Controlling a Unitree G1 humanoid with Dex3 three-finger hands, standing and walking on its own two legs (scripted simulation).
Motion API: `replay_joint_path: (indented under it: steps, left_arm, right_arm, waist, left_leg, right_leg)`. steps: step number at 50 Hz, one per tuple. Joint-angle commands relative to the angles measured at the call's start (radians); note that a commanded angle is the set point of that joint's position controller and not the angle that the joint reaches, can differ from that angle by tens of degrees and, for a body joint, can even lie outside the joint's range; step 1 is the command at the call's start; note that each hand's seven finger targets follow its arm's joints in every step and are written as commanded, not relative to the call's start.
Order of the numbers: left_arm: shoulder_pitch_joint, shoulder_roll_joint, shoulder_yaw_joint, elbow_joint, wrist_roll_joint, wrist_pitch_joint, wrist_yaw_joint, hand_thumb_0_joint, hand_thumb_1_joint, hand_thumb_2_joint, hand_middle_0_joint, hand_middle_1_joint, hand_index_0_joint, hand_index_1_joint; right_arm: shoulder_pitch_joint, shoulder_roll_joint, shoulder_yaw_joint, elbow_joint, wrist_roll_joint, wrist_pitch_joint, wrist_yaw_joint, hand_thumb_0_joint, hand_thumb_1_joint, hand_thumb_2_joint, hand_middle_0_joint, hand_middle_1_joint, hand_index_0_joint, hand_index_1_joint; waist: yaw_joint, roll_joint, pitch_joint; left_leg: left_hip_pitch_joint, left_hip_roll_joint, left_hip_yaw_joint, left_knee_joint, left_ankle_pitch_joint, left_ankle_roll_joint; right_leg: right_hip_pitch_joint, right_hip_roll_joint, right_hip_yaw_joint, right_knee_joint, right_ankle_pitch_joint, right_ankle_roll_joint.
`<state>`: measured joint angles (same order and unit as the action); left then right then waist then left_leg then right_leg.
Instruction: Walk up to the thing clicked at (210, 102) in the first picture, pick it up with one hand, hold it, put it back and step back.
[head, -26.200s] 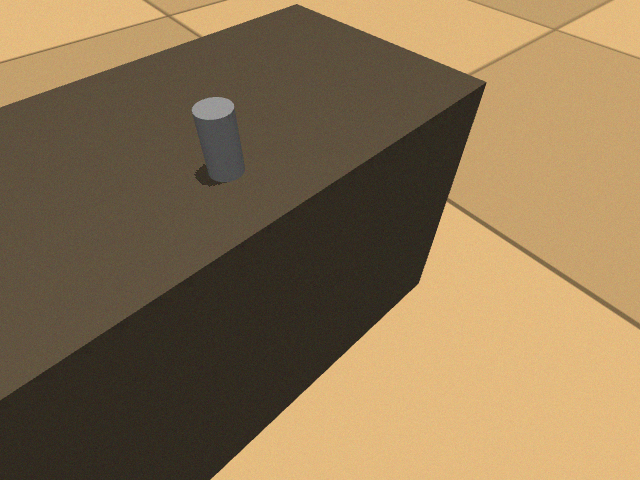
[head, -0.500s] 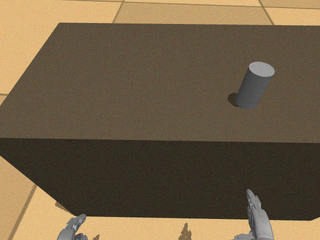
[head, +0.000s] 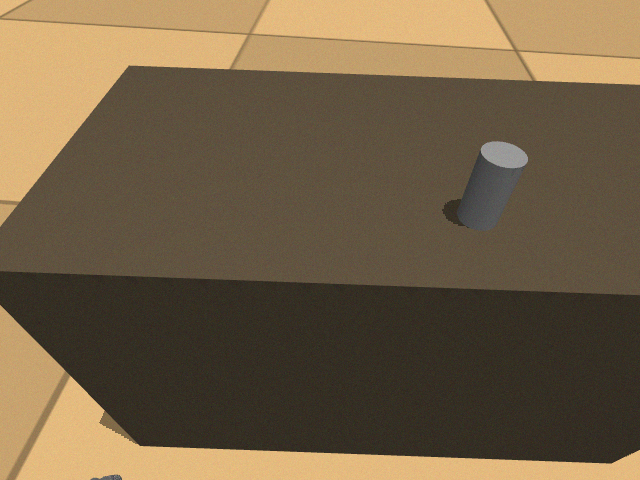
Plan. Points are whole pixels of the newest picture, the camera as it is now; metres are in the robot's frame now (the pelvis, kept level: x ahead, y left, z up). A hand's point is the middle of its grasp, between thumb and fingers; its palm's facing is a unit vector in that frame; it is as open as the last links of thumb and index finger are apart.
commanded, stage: home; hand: right
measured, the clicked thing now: (489, 187) +0.51 -0.25 +0.09
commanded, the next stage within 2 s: stand in 1.36 s
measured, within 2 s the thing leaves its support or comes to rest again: neither
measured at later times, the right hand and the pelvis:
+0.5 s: hand out of the picture +0.03 -0.26 -0.15, palm faces -0.09 +0.93 -0.35, open 17.5 cm; pelvis -0.02 -0.01 +0.01, yaw +0 degrees
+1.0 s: hand out of the picture +0.08 -0.25 -0.14, palm faces -0.06 +0.93 -0.36, open 17.4 cm; pelvis +0.00 +0.01 +0.01, yaw +0 degrees
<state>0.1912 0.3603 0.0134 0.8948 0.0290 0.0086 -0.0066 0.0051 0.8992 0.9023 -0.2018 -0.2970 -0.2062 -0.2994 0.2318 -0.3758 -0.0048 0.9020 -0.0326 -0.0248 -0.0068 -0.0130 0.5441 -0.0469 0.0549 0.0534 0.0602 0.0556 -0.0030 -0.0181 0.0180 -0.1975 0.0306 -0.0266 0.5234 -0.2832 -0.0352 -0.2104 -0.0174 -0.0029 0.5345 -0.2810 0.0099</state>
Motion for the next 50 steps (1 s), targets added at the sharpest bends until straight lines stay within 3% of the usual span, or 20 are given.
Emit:
replay_joint_path:
  steps: [1,4,7,12,18,23,26,28,30,42,48,50]
  left_arm:
    - [-0.062,0.171,0.031,-0.022,-0.005,-0.031,0.006,0.0,0.897,0.901,-0.201,-0.298,-0.2,-0.299]
    - [-0.084,0.202,0.029,0.024,-0.003,-0.028,0.004,0.0,0.897,0.901,-0.201,-0.298,-0.2,-0.299]
    - [-0.079,0.208,0.024,0.061,-0.005,-0.021,-0.001,0.0,0.897,0.901,-0.201,-0.298,-0.2,-0.299]
    - [-0.06,0.219,0.02,0.11,-0.006,-0.028,-0.001,0.0,0.897,0.901,-0.201,-0.298,-0.2,-0.299]
    - [-0.069,0.234,0.021,0.138,-0.007,-0.028,0.004,0.0,0.897,0.901,-0.201,-0.298,-0.2,-0.299]
    - [-0.064,0.22,0.021,0.153,-0.013,-0.031,0.006,0.0,0.897,0.901,-0.201,-0.298,-0.2,-0.299]
    - [-0.065,0.212,0.022,0.161,-0.016,-0.034,0.008,0.0,0.897,0.901,-0.201,-0.299,-0.2,-0.299]
    - [-0.066,0.214,0.021,0.168,-0.017,-0.032,0.01,0.0,0.897,0.901,-0.201,-0.298,-0.2,-0.299]
    - [-0.076,0.212,0.022,0.173,-0.019,-0.025,0.009,0.0,0.897,0.901,-0.201,-0.298,-0.2,-0.299]
    - [-0.102,0.2,0.018,0.181,-0.018,-0.026,0.012,0.0,0.897,0.901,-0.201,-0.298,-0.2,-0.299]
    - [-0.108,0.199,0.018,0.186,-0.016,-0.024,0.014,0.0,0.897,0.901,-0.201,-0.298,-0.2,-0.299]
    - [-0.111,0.2,0.02,0.186,-0.016,-0.026,0.014,0.0,0.897,0.901,-0.201,-0.299,-0.2,-0.299]
  right_arm:
    - [-0.089,-0.175,-0.031,-0.026,0.008,-0.029,-0.009,0.0,0.573,-0.04,0.05,0.048,0.05,0.048]
    - [-0.077,-0.192,-0.022,0.02,0.011,-0.018,-0.006,0.0,0.568,-0.043,0.051,0.049,0.05,0.049]
    - [-0.082,-0.219,-0.018,0.054,0.01,-0.013,-0.006,0.0,0.569,-0.042,0.051,0.049,0.05,0.049]
    - [-0.09,-0.226,-0.012,0.09,0.014,-0.013,-0.004,0.0,0.58,-0.036,0.049,0.047,0.049,0.047]
    - [-0.057,-0.214,-0.011,0.122,0.015,-0.005,0.0,0.0,0.578,-0.037,0.05,0.048,0.049,0.048]
    - [-0.069,-0.203,-0.01,0.131,0.015,-0.006,0.0,0.0,0.574,-0.04,0.05,0.048,0.05,0.048]
    - [-0.075,-0.206,-0.009,0.134,0.016,-0.01,-0.004,0.0,0.564,-0.045,0.051,0.05,0.051,0.05]
    - [-0.081,-0.206,-0.008,0.137,0.018,-0.01,-0.006,0.0,0.572,-0.041,0.05,0.049,0.05,0.049]
    - [-0.084,-0.202,-0.004,0.144,0.018,-0.008,-0.007,0.0,0.568,-0.043,0.051,0.049,0.05,0.049]
    - [-0.107,-0.211,-0.01,0.153,0.021,-0.013,-0.014,0.0,0.551,-0.053,0.052,0.052,0.052,0.052]
    - [-0.122,-0.209,-0.014,0.156,0.021,-0.01,-0.015,0.0,0.527,-0.066,0.055,0.056,0.055,0.056]
    - [-0.126,-0.209,-0.016,0.155,0.022,-0.012,-0.015,0.0,0.528,-0.066,0.054,0.056,0.054,0.056]
  waist:
    - [0.015,0.045,-0.025]
    - [0.003,0.015,0.006]
    - [0.007,0.047,0.041]
    - [0.014,0.019,0.006]
    - [0.002,-0.027,0.041]
    - [0.009,-0.014,0.019]
    - [0.011,0.015,-0.019]
    - [0.011,0.013,-0.016]
    - [0.016,0.03,0.01]
    - [0.011,0.037,-0.058]
    - [0.013,0.024,-0.046]
    - [0.012,0.016,-0.06]
  left_leg:
    - [-0.01,0.078,-0.066,-0.133,0.176,0.061]
    - [-0.021,0.071,-0.07,-0.181,0.029,0.057]
    - [-0.059,0.08,-0.09,-0.233,-0.09,0.062]
    - [-0.006,0.081,-0.089,-0.219,-0.035,0.063]
    - [0.017,0.063,-0.073,-0.193,-0.039,0.063]
    - [0.013,0.072,-0.077,-0.197,0.027,0.063]
    - [0.019,0.088,-0.082,-0.199,0.139,0.061]
    - [0.02,0.082,-0.076,-0.204,0.136,0.057]
    - [-0.016,0.081,-0.081,-0.232,0.064,0.055]
    - [0.066,0.1,-0.074,-0.214,0.306,0.052]
    - [0.08,0.1,-0.071,-0.225,0.299,0.05]
    - [0.091,0.104,-0.069,-0.218,0.341,0.053]
  right_leg:
    - [0.046,-0.077,0.083,-0.147,0.15,-0.044]
    - [0.031,-0.079,0.101,-0.207,0.018,-0.042]
    - [0.028,-0.065,0.094,-0.213,-0.025,-0.039]
    - [0.034,-0.08,0.108,-0.238,-0.005,-0.04]
    - [-0.041,-0.09,0.13,-0.296,-0.123,-0.039]
    - [0.004,-0.092,0.123,-0.281,-0.036,-0.037]
    - [0.077,-0.089,0.1,-0.243,0.124,-0.032]
    - [0.078,-0.091,0.099,-0.243,0.133,-0.033]
    - [0.079,-0.083,0.089,-0.242,0.071,-0.032]
    - [0.137,-0.1,0.075,-0.22,0.276,-0.027]
    - [0.126,-0.099,0.067,-0.226,0.256,-0.023]
    - [0.145,-0.104,0.066,-0.219,0.302,-0.023]
